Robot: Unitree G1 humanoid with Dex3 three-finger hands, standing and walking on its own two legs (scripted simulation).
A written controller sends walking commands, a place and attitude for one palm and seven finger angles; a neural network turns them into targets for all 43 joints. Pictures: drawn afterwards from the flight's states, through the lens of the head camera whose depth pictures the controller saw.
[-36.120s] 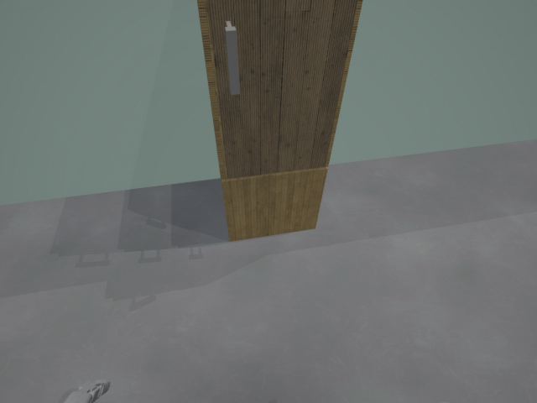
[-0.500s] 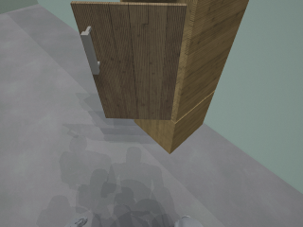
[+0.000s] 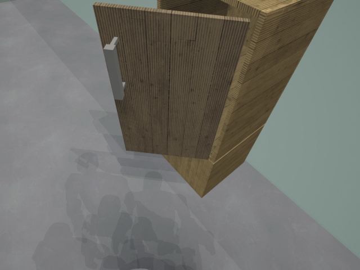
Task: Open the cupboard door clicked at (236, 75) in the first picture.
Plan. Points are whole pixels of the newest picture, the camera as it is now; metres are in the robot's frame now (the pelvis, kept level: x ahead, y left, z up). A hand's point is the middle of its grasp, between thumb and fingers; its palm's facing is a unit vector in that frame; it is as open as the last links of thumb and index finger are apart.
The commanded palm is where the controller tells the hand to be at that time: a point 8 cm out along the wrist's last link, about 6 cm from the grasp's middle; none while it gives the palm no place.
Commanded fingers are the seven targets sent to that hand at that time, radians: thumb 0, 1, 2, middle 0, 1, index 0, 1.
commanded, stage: come to a stop and stand still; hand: left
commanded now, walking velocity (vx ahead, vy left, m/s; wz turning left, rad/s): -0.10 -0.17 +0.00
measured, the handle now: (117, 69) +0.58 +0.23 +0.11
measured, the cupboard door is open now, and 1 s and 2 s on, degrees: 44 44 44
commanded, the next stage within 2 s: look again from close up in 0.72 s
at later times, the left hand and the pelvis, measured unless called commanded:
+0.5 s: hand out of the picture -0.01 +0.13 -0.17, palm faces +0.01 -0.98 -0.21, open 7.3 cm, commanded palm none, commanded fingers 0.00 0.90 0.90 -0.20 -0.30 -0.20 -0.30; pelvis -0.03 -0.05 +0.01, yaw +0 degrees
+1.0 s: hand out of the picture -0.04 +0.12 -0.17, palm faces +0.01 -0.98 -0.18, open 7.3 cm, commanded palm none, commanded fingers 0.00 0.90 0.90 -0.20 -0.30 -0.20 -0.30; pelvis -0.04 -0.03 +0.00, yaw +0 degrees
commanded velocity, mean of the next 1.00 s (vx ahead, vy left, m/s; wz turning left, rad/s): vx -0.01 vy -0.02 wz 0.00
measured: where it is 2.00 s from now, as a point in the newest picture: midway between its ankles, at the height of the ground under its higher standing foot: outside the picture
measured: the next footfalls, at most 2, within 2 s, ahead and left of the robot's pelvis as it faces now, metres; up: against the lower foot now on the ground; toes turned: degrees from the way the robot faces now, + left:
right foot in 0.30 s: -0.04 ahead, -0.15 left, +0.00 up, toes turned -4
